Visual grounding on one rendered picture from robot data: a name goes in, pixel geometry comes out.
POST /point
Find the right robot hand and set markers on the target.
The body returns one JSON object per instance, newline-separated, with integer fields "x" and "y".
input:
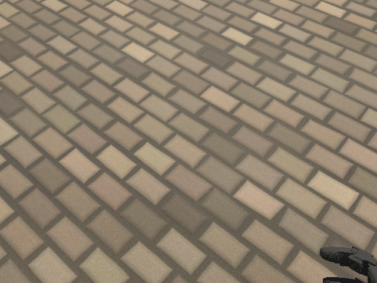
{"x": 355, "y": 258}

